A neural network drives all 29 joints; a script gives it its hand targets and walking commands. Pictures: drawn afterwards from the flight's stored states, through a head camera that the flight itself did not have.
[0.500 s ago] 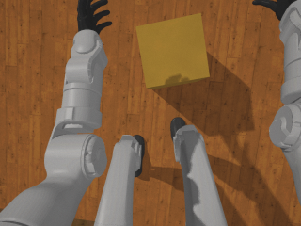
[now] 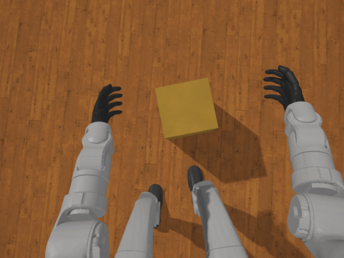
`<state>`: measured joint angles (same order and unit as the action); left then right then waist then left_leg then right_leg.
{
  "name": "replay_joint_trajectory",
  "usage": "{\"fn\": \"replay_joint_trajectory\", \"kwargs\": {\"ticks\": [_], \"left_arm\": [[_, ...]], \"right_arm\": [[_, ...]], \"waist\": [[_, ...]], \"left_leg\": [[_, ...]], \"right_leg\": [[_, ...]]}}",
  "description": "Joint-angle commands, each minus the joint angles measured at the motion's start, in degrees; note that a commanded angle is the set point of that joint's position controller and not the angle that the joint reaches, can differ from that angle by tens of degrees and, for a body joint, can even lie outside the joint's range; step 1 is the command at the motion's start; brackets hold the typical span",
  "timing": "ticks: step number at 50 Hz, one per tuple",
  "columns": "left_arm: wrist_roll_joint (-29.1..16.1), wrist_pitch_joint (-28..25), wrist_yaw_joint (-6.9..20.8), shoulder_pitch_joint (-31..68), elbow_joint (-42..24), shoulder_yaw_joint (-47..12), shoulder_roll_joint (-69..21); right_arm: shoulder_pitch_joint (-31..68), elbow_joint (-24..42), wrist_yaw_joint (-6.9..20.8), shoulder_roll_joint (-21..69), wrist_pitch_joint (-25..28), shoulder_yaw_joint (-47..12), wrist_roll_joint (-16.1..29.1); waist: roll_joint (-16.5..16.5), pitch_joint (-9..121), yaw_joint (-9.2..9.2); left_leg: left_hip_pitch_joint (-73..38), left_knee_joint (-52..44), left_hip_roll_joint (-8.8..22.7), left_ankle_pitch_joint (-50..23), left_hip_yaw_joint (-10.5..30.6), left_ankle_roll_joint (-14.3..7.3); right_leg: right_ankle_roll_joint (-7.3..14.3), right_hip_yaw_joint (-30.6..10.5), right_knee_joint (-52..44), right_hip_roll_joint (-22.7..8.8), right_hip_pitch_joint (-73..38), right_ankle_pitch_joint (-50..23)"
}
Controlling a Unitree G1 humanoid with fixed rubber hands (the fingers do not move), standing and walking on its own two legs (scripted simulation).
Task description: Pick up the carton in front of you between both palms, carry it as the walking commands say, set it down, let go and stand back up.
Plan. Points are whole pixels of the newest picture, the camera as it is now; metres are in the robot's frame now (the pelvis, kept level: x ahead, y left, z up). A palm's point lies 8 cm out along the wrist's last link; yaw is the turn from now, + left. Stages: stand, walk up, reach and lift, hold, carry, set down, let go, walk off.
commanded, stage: let go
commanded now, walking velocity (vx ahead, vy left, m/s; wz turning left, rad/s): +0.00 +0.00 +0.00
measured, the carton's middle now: (185, 112) +0.47 -0.05 -0.57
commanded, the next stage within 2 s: stand in 1.02 s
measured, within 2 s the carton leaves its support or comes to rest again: neither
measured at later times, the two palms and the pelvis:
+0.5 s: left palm (21, 208) +0.25 +0.26 -0.01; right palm (295, 185) +0.25 -0.21 -0.01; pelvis +0.05 +0.03 +0.07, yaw -1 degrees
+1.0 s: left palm (5, 220) +0.23 +0.27 +0.01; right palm (295, 210) +0.22 -0.19 +0.01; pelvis +0.06 +0.05 +0.08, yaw -1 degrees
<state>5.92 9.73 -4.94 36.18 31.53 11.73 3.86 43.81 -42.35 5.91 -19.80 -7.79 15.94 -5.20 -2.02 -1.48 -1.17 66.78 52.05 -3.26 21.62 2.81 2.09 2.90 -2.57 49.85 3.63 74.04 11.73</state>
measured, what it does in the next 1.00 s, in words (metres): rises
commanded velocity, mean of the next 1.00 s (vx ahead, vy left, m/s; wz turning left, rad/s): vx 0.00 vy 0.00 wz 0.00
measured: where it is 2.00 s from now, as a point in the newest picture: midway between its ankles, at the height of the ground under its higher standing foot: (176, 203)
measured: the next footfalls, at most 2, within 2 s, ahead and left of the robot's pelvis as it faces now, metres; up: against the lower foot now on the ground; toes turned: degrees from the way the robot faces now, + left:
none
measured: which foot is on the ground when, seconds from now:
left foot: down 0.00-1.00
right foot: down 0.00-1.00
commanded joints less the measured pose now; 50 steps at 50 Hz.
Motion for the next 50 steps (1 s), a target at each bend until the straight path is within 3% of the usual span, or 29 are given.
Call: {"fn": "replay_joint_trajectory", "kwargs": {"ticks": [1,10,18,25,37,49,50], "left_arm": [[-1.28,-2.91,1.14,-0.07,-7.01,-1.07,5.95],[-3.02,-7.5,4.31,-20.32,-3.29,-3.28,7.19],[-4.55,-10.03,6.42,-33.26,-7.3,-5.91,8.67],[-5.8,-10.05,7.41,-43.66,-10.65,-7.65,11.03],[-5.6,-5.17,8.14,-46.06,-12.45,-8.46,12.04],[-4.88,-3.32,8.03,-46.77,-12.48,-8.15,12.3],[-4.32,-0.56,6.45,-46.03,-15.51,-8.86,12.25]], "right_arm": [[2.73,9.67,-0.41,-5.44,2.71,-1.38,2.29],[-21.56,10.77,-1.41,-1.05,6.45,-4.33,3.87],[-38.47,15.06,-2.42,0.37,8.88,-6.88,4.78],[-51.1,19.61,-2.71,1.5,8.75,-9.88,5.21],[-55.19,24.18,-1.97,0.75,2.49,-11.52,4.97],[-56.45,24.93,-2.36,1.24,1.09,-11.38,4.82],[-60.23,22.1,-3.27,0.13,3.2,-11.3,5.6]], "waist": [[7.55,50.84,-0.39],[5.75,38.94,0.66],[2.35,25.44,0.61],[1.21,12.67,0.9],[-1.93,-1.72,1.21],[0.06,1.02,1.35],[-2.84,3.49,0.86]], "left_leg": [[5.16,-7.83,-0.83,-7.02,-3.68,0.38],[-9.8,-15.08,0.55,-9.23,-1.77,-0.57],[-30.65,-22.23,1.88,-12.71,-0.67,-0.95],[-42.46,-29.39,2.9,-17.14,0.45,-0.93],[-43.42,-34.31,5.2,-13.69,1.42,-2.28],[-50.27,-31.23,4.02,-22.6,1.1,-1.31],[-51.42,-29.69,3.27,-23.28,0.93,-0.77]], "right_leg": [[-2.7,-5.7,-1.0,-4.39,-70.07,-31.16],[-2.92,-4.6,-7.89,-4.74,-69.99,-28.21],[-2.56,-0.92,-15.54,-3.61,-67.59,-17.34],[-2.61,0.82,-22.21,-2.26,-74.35,-14.36],[-3.24,1.86,-23.66,-0.61,-81.52,-9.73],[-2.68,0.73,-24.66,-0.84,-80.25,-15.45],[-2.26,0.87,-23.04,-0.97,-81.79,-17.45]]}}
